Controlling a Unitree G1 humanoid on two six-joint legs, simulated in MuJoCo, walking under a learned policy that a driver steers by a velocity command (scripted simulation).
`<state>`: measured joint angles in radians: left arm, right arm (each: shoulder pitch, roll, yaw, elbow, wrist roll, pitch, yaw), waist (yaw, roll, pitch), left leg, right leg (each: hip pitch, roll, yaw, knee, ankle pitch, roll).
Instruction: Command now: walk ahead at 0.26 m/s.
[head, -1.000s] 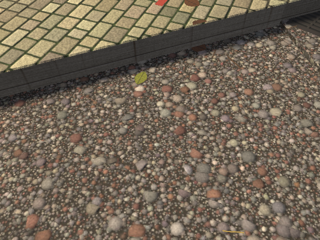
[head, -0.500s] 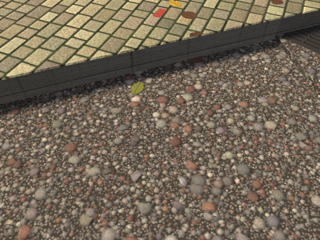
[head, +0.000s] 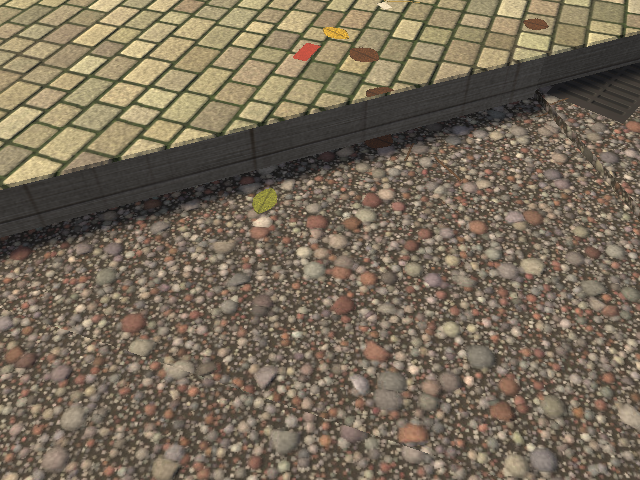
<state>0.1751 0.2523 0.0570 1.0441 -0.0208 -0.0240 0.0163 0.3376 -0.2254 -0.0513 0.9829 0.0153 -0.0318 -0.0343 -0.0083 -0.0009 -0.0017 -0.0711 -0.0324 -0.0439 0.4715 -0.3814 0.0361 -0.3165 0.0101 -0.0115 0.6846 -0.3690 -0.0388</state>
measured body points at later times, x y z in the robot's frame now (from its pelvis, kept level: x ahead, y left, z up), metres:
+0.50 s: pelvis +0.18 -0.03 +0.00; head +0.20 -0.03 +0.45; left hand +0.10 +0.23 -0.14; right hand +0.40 -0.25 -0.09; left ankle +0.38 +0.13 -0.70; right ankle +0.03 -0.11 -0.73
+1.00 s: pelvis +0.49 +0.04 -0.03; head +0.51 +0.04 +0.42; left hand +0.66 +0.28 -0.14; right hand +0.48 -0.23 -0.17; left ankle +0.40 +0.11 -0.77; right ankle +0.68 -0.12 -0.72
